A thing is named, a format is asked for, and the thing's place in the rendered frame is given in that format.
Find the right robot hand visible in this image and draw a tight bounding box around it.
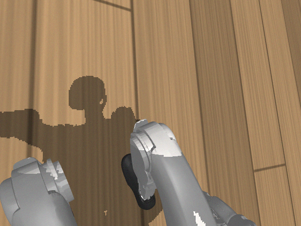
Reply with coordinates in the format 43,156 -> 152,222
203,191 -> 237,226

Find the right robot arm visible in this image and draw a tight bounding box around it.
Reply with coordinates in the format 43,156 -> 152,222
227,214 -> 257,226

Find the right robot foot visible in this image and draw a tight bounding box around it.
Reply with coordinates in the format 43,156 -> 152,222
121,153 -> 156,210

